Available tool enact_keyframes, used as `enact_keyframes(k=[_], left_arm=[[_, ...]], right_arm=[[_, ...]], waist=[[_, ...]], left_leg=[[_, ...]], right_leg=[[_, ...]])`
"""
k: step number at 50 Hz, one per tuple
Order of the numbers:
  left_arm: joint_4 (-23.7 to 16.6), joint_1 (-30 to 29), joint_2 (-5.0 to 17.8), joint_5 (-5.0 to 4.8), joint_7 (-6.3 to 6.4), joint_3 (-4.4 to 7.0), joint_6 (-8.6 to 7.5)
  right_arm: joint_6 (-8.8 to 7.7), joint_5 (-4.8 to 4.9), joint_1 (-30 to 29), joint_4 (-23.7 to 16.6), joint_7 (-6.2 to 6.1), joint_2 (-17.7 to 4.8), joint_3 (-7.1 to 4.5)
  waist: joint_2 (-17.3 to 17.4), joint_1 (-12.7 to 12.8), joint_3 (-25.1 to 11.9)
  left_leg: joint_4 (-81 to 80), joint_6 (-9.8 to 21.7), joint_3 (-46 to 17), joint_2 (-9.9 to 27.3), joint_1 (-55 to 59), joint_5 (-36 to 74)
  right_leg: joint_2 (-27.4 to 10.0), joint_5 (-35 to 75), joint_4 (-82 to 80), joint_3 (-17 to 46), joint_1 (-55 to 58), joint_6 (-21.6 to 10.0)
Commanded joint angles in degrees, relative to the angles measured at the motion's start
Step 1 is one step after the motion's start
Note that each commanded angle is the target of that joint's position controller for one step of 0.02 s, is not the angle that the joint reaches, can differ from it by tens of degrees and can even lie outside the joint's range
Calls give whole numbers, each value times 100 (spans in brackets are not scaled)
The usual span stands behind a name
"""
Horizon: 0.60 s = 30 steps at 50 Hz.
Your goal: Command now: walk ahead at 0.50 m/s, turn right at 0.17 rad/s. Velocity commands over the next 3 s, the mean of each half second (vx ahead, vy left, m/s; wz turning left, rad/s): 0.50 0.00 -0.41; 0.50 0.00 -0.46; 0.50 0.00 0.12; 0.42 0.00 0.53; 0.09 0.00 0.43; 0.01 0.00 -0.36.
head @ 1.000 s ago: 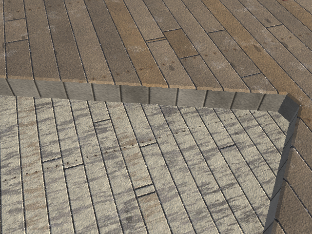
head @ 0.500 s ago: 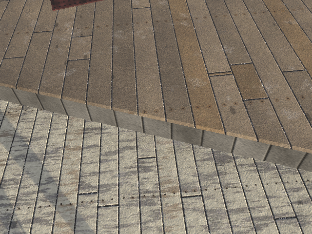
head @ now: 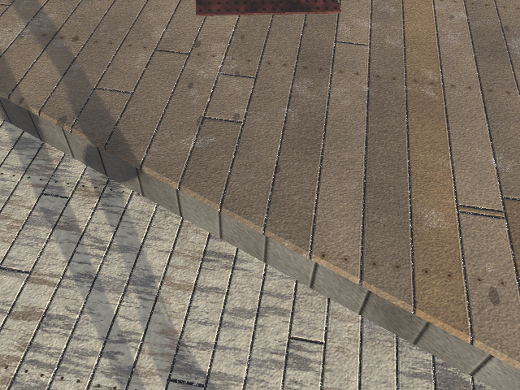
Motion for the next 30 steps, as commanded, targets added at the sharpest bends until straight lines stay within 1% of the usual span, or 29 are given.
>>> enact_keyframes(k=[1, 3, 6, 9, 11, 13, 14, 15, 17, 18, 19, 20, 21, 22, 23, 24, 25, 26, 27, 28, 29, 30], left_arm=[[-32, 530, 423, 91, -84, 152, 113], [-114, 111, 367, 62, -146, 173, 127], [-266, -472, 303, 65, -182, 164, 126], [-455, -1076, 208, 81, -227, 100, 87], [-603, -1469, 166, 107, -278, 50, 66], [-715, -1702, 167, 114, -304, 26, 54], [-745, -1721, 188, 114, -310, 29, 54], [-746, -1668, 226, 119, -302, 42, 56], [-656, -1273, 337, 142, -254, 94, 66], [-544, -850, 435, 151, -225, 149, 44], [-337, -138, 581, 191, -184, 235, -9], [-141, 721, 1041, 269, -98, 407, -26], [-262, 524, 1740, 190, -35, 617, 45], [-248, 498, 1633, 13, -40, 595, 89], [-238, 156, 1404, -21, 13, 535, 96], [-199, -15, 1045, -22, 20, 443, 61], [-225, -326, 882, -58, 54, 388, 52], [-282, -473, 853, -76, 73, 359, 11], [-268, -447, 811, -93, 57, 337, -45], [-219, -357, 850, -105, 48, 338, -105], [-214, -336, 955, -75, 47, 364, -123], [-202, -234, 1033, -60, 54, 381, -129]], right_arm=[[-228, 69, 435, -36, -36, -556, -137], [-287, 63, 574, 87, -59, -607, -155], [-313, 60, 807, 235, -82, -565, -146], [-316, 77, 882, 351, -122, -544, -117], [-325, 88, 1071, 471, -163, -616, -119], [-304, 75, 1248, 607, -208, -677, -125], [-285, 62, 1277, 653, -225, -730, -131], [-271, 43, 1250, 677, -244, -788, -137], [-214, 24, 1174, 705, -291, -961, -171], [-157, 8, 1144, 702, -299, -1028, -185], [-116, 25, 1078, 659, -294, -1095, -195], [-132, 43, 991, 511, -267, -1020, -165], [-217, 168, 1149, 81, -129, -458, -63], [-282, 48, 621, 43, -102, -868, -123], [-362, 97, 320, -91, -64, -753, -83], [-404, 101, 290, -49, -83, -734, -81], [-318, 9, 259, -58, -86, -674, -83], [-201, -73, 531, -27, -90, -625, -43], [-99, -121, 544, -31, -88, -633, -44], [-31, -141, 520, -66, -76, -583, -39], [-2, -124, 464, -92, -54, -530, -26], [13, -122, 270, -175, -33, -520, -18]], waist=[[576, -50, -238], [531, -104, -59], [505, -220, 127], [476, -316, 258], [442, -409, 339], [417, -460, 364], [445, -440, 333], [464, -373, 252], [644, -163, -98], [656, 19, -382], [567, 347, -783], [111, 746, -1317], [-1642, 330, -1735], [-400, 475, -1778], [-124, 326, -1051], [415, 71, -361], [545, -167, -292], [209, -319, -349], [149, -359, -387], [186, -399, -354], [203, -417, -376], [137, -361, -319]], left_leg=[[-1498, 389, -971, 1573, 581, 2010], [-1708, 294, -650, 1501, 673, 1910], [-1847, 249, -327, 1477, 897, 1877], [-1871, 219, 30, 1433, 1050, 1999], [-1877, 202, 186, 1535, 1252, 2281], [-1693, 159, 353, 1615, 1642, 2789], [-1506, 126, 428, 1666, 1835, 3245], [-1210, 80, 528, 1693, 1984, 4097], [-276, 26, 678, 1751, 2234, 5795], [532, 39, 721, 1758, 2243, 6122], [1682, -11, 769, 1695, 1850, 5594], [3355, -165, 813, 1511, 693, 3823], [5769, -546, 621, 42, -2037, -1516], [6050, -456, -780, 180, -2695, -1599], [5642, -416, -926, 538, -2883, -1026], [4993, -430, -835, 758, -2537, -710], [4551, -475, -848, 865, -2234, -596], [4390, -601, -827, 877, -1874, -604], [4258, -698, -823, 885, -1711, -672], [4078, -785, -757, 869, -1670, -722], [3787, -852, -687, 867, -1636, -634], [3495, -911, -613, 852, -1728, -479]], right_leg=[[-118, 444, -71, 212, -557, 26], [-159, 906, -281, 213, -999, 61], [-167, 1485, -811, 180, -1516, 99], [-103, 1953, -1761, -91, -1520, 100], [-54, 2030, -2310, -343, -1411, 53], [40, 1885, -2747, -554, -1325, -82], [118, 1698, -2901, -633, -1234, -178], [275, 1474, -3005, -758, -1037, -297], [655, 853, -3060, -989, -471, -565], [858, 589, -3187, -1026, -9, -722], [987, 671, -3609, -891, 950, -902], [242, 293, -3945, 207, 2350, -1256], [-1492, 507, -4483, 3633, 4028, -2343], [-1510, 774, -4853, 3940, 4032, -2333], [-1399, 991, -4953, 3128, 3381, -2112], [-1110, 2270, -5019, 2482, 2478, -1736], [-715, 2268, -5159, 2011, 2113, -1425], [-687, 2834, -5223, 1842, 1775, -1514], [-591, 3252, -5225, 1734, 1637, -1528], [-480, 3619, -5211, 1539, 1493, -1530], [-344, 3489, -5227, 1387, 1389, -1466], [-259, 3423, -5259, 1352, 1323, -1413]])
Next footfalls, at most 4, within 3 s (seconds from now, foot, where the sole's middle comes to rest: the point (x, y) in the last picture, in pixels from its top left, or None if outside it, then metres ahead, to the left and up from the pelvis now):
0.38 right None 0.34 -0.13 -0.78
0.88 left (294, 338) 0.61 -0.06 -0.78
1.36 right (434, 274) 0.74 -0.41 -0.63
1.92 left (401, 182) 1.05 -0.37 -0.63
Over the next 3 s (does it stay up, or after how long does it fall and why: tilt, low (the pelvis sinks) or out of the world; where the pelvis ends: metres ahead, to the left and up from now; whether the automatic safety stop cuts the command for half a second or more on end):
stays up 1.01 -0.43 0.15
